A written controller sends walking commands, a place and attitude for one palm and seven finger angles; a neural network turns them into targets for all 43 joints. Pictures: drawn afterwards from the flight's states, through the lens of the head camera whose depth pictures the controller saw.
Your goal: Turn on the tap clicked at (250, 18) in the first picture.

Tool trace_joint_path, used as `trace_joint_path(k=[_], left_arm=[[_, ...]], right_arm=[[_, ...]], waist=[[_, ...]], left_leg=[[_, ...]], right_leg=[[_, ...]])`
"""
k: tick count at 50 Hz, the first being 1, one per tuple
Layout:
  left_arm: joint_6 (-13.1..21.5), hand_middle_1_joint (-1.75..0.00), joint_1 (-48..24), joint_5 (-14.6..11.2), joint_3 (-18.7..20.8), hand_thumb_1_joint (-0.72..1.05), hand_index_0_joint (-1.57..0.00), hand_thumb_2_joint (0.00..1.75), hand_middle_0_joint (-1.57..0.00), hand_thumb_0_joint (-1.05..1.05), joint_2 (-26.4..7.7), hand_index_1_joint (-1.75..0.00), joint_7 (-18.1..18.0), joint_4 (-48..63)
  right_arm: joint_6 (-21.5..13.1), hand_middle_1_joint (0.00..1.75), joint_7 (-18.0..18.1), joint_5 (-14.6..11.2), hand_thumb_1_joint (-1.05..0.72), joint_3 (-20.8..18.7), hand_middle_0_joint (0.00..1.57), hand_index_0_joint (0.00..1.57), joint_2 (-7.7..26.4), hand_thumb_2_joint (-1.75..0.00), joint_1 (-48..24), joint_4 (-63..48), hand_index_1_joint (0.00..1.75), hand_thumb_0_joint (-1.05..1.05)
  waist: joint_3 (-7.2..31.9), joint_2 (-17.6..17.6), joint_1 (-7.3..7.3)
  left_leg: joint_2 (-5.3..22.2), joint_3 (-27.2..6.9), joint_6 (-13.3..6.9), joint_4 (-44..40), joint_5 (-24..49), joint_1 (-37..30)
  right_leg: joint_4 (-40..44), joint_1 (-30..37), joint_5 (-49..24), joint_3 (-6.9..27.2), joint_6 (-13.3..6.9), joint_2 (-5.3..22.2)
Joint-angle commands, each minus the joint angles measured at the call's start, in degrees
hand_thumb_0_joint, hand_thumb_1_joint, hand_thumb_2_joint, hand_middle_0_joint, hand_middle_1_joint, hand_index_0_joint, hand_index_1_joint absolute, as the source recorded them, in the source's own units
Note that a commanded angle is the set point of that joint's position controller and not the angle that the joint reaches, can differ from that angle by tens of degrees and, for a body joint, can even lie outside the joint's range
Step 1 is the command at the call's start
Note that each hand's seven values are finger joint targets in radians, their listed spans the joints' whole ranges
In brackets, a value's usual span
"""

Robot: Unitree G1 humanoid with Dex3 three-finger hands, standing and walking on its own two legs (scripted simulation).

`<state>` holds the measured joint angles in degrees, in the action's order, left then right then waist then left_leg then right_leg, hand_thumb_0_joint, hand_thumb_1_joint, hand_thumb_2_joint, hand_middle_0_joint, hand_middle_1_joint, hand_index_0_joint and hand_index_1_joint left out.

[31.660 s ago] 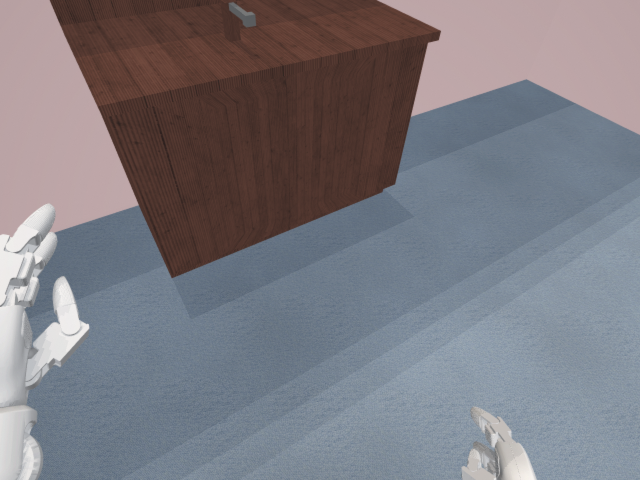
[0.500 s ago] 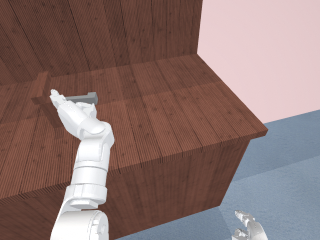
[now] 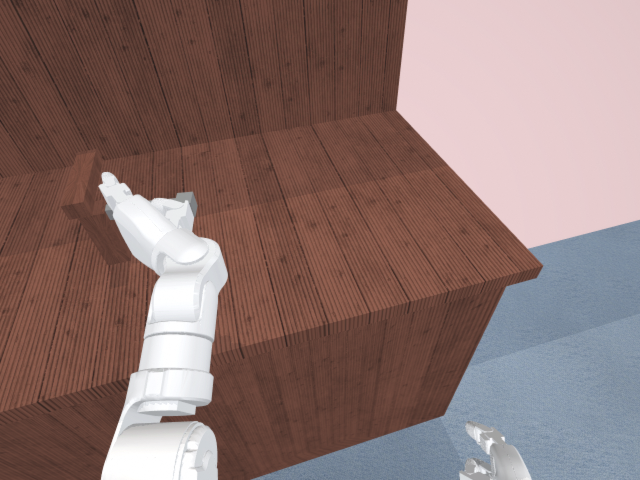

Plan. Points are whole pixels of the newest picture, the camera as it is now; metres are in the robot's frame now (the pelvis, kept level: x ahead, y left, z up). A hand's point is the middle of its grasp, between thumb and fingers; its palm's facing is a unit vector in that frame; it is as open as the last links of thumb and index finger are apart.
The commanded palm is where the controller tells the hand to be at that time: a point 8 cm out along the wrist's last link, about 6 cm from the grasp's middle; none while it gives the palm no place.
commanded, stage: lift the hand up off the lever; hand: left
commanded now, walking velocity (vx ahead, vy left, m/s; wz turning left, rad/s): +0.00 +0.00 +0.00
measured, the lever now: (186, 205) +0.47 +0.26 +0.11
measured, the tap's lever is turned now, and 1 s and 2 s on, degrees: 80 80 80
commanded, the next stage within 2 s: draw the hand back beside the body in 0.30 s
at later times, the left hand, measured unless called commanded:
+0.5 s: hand (201, 206) +0.38 +0.19 +0.18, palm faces +0.63 -0.77 -0.08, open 7.8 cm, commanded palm +0.31 +0.23 +0.18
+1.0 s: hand (148, 281) +0.26 +0.20 +0.18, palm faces +0.25 -0.94 -0.24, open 7.7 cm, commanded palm +0.23 +0.26 +0.18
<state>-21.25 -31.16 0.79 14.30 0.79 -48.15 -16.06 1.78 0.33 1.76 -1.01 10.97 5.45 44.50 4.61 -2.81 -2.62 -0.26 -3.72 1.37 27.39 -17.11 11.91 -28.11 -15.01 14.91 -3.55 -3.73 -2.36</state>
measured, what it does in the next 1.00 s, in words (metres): stands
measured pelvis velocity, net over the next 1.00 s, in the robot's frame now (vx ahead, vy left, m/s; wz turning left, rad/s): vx -0.02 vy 0.02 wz -0.03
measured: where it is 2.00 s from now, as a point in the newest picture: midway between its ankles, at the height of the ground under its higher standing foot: outside the picture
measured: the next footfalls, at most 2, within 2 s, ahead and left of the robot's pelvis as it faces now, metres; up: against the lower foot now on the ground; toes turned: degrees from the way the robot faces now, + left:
none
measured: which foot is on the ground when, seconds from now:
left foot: down 0.00-1.00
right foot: down 0.00-1.00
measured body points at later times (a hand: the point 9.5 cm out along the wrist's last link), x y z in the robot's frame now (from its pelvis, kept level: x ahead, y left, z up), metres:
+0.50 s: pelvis +0.00 +0.00 +0.00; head -0.01 -0.02 +0.45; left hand +0.34 +0.22 +0.19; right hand +0.21 -0.20 -0.09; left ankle -0.03 +0.14 -0.74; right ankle +0.00 -0.07 -0.74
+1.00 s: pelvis -0.02 +0.02 +0.01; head -0.04 +0.00 +0.46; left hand +0.24 +0.25 +0.19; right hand +0.16 -0.21 -0.08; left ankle -0.03 +0.14 -0.74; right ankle +0.00 -0.07 -0.74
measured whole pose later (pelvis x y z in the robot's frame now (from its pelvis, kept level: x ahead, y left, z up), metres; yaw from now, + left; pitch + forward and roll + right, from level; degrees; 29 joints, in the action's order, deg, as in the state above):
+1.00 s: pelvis -0.02 +0.02 +0.01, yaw -2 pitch -6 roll +0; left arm 5.5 2.7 -3.8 7.1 -17.0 -6.9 7.3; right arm -1.5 2.8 -0.7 0.6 12.3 8.0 37.7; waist -3.1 -3.0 -2.2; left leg -0.4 -1.7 0.0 19.1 -12.3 0.9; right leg -18.9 -4.1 9.0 -1.5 -2.7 -2.3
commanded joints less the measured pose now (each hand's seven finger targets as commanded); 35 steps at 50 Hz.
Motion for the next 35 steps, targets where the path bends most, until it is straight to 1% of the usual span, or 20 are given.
trace_joint_path(k=[1,2,3,7,8,11,17,20,21,22,23,25,26,27,28,30,31,32,34,35], left_arm=[[1.48,-0.15,-22.12,0.95,-3.33,0.9,-0.15,0.9,-0.15,0.0,-6.02,-0.15,0.78,15.67],[1.39,-0.15,-20.8,0.5,-1.33,0.9,-0.15,0.9,-0.15,0.0,-8.28,-0.15,0.97,15.99],[1.35,-0.15,-22.04,0.44,-3.0,0.9,-0.15,0.9,-0.15,0.0,-6.85,-0.15,1.22,17.22],[0.72,-0.15,-24.96,1.0,-3.44,0.9,-0.15,0.9,-0.15,0.0,-7.37,-0.15,1.34,16.65],[0.74,-0.15,-26.17,1.33,-5.28,0.9,-0.15,0.9,-0.15,0.0,-5.45,-0.15,1.33,16.35],[0.47,-0.15,-24.46,1.2,-5.01,0.9,-0.15,0.9,-0.15,0.0,-5.34,-0.15,1.14,15.93],[-0.16,-0.15,-26.01,0.87,-3.59,0.9,-0.15,0.9,-0.15,0.0,-6.46,-0.15,1.05,12.38],[0.6,-0.15,-26.64,1.55,-4.35,0.9,-0.15,0.9,-0.15,0.0,-5.67,-0.15,0.44,14.22],[1.89,-0.15,-20.53,5.21,-15.84,0.9,-0.15,0.9,-0.15,0.0,-4.33,-0.15,10.8,21.59],[2.5,-0.16,-17.5,4.09,-8.78,0.9,-0.15,0.9,-0.15,0.0,-10.88,-0.16,15.23,23.87],[2.91,-0.16,-14.3,3.46,-10.07,0.9,-0.15,0.9,-0.15,0.0,-11.28,-0.16,19.37,27.01],[2.86,-0.16,-5.11,-0.26,-6.12,0.9,-0.16,0.9,-0.16,0.0,-15.25,-0.16,26.77,28.7],[1.54,-0.17,-0.69,-3.03,-2.81,0.9,-0.16,0.9,-0.16,0.0,-16.61,-0.17,28.31,28.04],[-0.04,-0.17,3.35,-5.31,1.16,0.9,-0.16,0.9,-0.16,0.0,-18.33,-0.17,28.56,27.5],[-1.4,-0.17,3.22,-6.57,0.44,0.9,-0.16,0.9,-0.16,0.0,-16.7,-0.17,28.14,29.96],[-3.01,-0.18,4.47,-6.91,2.63,0.9,-0.16,0.9,-0.16,0.0,-18.21,-0.18,25.46,35.59],[4.67,-0.18,12.19,-5.93,1.88,0.9,-0.16,0.9,-0.16,0.0,-28.48,-0.18,32.27,31.01],[9.15,-0.19,13.21,-6.4,6.3,0.9,-0.16,0.9,-0.16,0.0,-32.27,-0.19,34.58,32.32],[16.8,-0.19,11.33,-5.96,1.06,0.9,-0.16,0.9,-0.16,0.0,-29.36,-0.19,37.65,40.21],[19.2,-0.19,11.61,-5.81,-0.03,0.9,-0.16,0.9,-0.16,0.0,-28.96,-0.19,38.35,41.22]], right_arm=[[-2.97,0.3,0.56,-0.4,-0.9,-1.23,0.2,0.2,5.78,-0.9,-10.26,-9.1,0.3,0.0],[-2.91,0.3,0.79,-0.59,-0.9,-1.38,0.2,0.2,6.0,-0.9,-10.83,-9.07,0.3,0.0],[-3.08,0.3,0.74,-0.67,-0.9,-1.14,0.2,0.2,5.76,-0.9,-11.33,-9.06,0.3,0.0],[-3.49,0.3,0.85,-0.65,-0.9,-1.08,0.2,0.2,5.86,-0.9,-12.25,-7.88,0.3,0.0],[-3.77,0.3,0.72,-0.62,-0.9,-0.95,0.2,0.2,5.64,-0.9,-12.26,-7.71,0.3,0.0],[-3.83,0.3,0.59,-0.47,-0.9,-1.14,0.2,0.2,5.58,-0.9,-11.68,-7.62,0.3,0.0],[-3.13,0.3,0.79,-0.76,-0.9,-0.76,0.2,0.2,5.49,-0.9,-13.18,-7.31,0.3,0.0],[-3.21,0.3,0.49,-0.42,-0.9,-0.81,0.2,0.2,5.23,-0.9,-12.63,-7.86,0.3,0.0],[-0.91,0.3,1.35,-0.11,-0.9,-1.08,0.2,0.2,7.38,-0.9,-7.96,-8.75,0.3,0.0],[0.01,0.3,2.32,-0.85,-0.9,-1.84,0.2,0.2,7.2,-0.9,-7.26,-10.67,0.3,0.0],[0.8,0.3,3.18,-1.31,-0.9,-1.1,0.2,0.2,6.61,-0.9,-6.76,-11.9,0.3,0.0],[1.95,0.3,4.52,-2.33,-0.9,-0.15,0.2,0.2,6.16,-0.9,-7.07,-13.71,0.3,0.0],[2.2,0.3,5.1,-3.03,-0.9,0.49,0.2,0.2,5.81,-0.9,-8.53,-14.76,0.3,0.0],[2.47,0.3,5.33,-3.68,-0.9,1.08,0.2,0.2,5.65,-0.9,-10.44,-15.14,0.3,0.0],[2.3,0.3,5.43,-4.08,-0.9,1.75,0.2,0.2,5.14,-0.9,-11.9,-15.96,0.3,0.0],[1.37,0.3,5.25,-4.12,-0.9,1.73,0.2,0.2,5.03,-0.9,-13.13,-16.52,0.3,0.0],[1.04,0.3,4.0,-2.49,-0.9,1.08,0.2,0.2,6.84,-0.9,-7.56,-15.1,0.3,0.0],[0.45,0.3,3.52,-2.65,-0.9,0.58,0.2,0.2,6.76,-0.9,-7.44,-15.89,0.3,0.0],[-2.3,0.3,2.98,-2.81,-0.9,0.64,0.2,0.2,5.74,-0.9,-7.52,-17.62,0.3,0.0],[-3.56,0.3,2.88,-2.69,-0.9,0.51,0.2,0.2,5.99,-0.9,-7.02,-17.68,0.3,0.0]], waist=[[15.68,5.93,-0.72],[15.57,6.14,-1.22],[15.27,4.94,-1.0],[14.02,3.68,-0.7],[13.67,2.41,-0.39],[15.31,3.92,-0.61],[12.67,3.78,-0.95],[15.79,2.65,-1.27],[16.1,5.98,2.68],[18.98,4.7,1.06],[19.28,5.12,0.68],[16.19,6.86,-0.38],[13.72,8.48,-1.64],[11.16,6.72,-3.03],[9.39,6.56,-3.21],[8.88,5.44,-3.54],[5.3,7.5,0.81],[8.34,3.7,-1.39],[9.1,-3.21,-0.43],[7.87,-3.62,-0.02]], left_leg=[[-0.34,4.58,-0.73,-1.02,23.02,-1.56],[-0.32,4.1,-0.65,-1.39,22.71,-1.57],[-0.38,4.37,-0.68,-1.3,22.28,-1.83],[-0.34,3.82,-0.18,-1.79,20.09,-1.95],[-0.3,4.03,0.03,-1.63,20.72,-2.44],[-0.46,3.97,0.37,-1.32,22.44,-2.92],[-0.46,3.39,0.23,-2.58,17.05,-1.24],[-0.19,3.78,0.6,-1.74,21.95,-2.59],[-0.4,4.28,-1.29,-0.97,25.32,-6.08],[-0.13,4.29,-1.92,-1.21,27.84,-7.3],[-0.28,4.26,-2.39,-1.65,28.87,-8.08],[-0.16,4.28,-2.71,-2.8,27.74,-7.55],[-0.24,4.27,-2.65,-3.64,25.51,-5.7],[-0.25,4.18,-2.44,-4.62,23.7,-4.53],[-0.46,4.31,-2.41,-5.22,22.44,-4.13],[-0.54,4.51,-2.28,-5.22,21.58,-4.29],[0.52,4.42,-2.9,-5.26,19.98,-4.52],[0.05,4.52,-3.05,-5.98,20.17,-4.67],[-0.16,5.19,-3.22,-6.16,21.68,-7.95],[-0.1,5.15,-3.13,-6.37,21.51,-9.04]], right_leg=[[2.93,13.58,-23.47,0.62,2.47,3.85],[3.14,13.68,-21.98,0.46,2.3,3.62],[3.42,13.12,-21.1,0.76,2.33,3.77],[4.33,11.25,-15.85,0.47,1.91,3.42],[4.16,10.61,-16.07,0.48,1.74,3.43],[3.47,11.63,-18.32,0.17,1.79,3.3],[5.39,10.07,-11.44,0.41,1.82,3.28],[3.94,11.86,-16.7,0.38,1.55,3.36],[0.84,13.01,-25.51,1.92,1.42,3.17],[0.84,15.21,-29.15,1.88,1.18,3.12],[0.63,17.24,-32.14,2.45,1.57,3.04],[1.95,19.31,-35.02,2.91,2.13,2.98],[2.98,20.2,-34.58,3.07,2.58,3.09],[4.07,19.71,-30.78,2.88,2.26,2.78],[4.83,18.93,-27.6,2.86,2.36,2.77],[5.73,18.51,-24.93,3.21,2.51,2.64],[5.62,16.79,-29.42,3.91,3.75,3.86],[5.33,18.39,-29.28,4.22,3.26,3.9],[6.22,17.82,-27.38,4.66,2.73,3.84],[7.23,16.54,-25.48,4.42,2.52,3.47]])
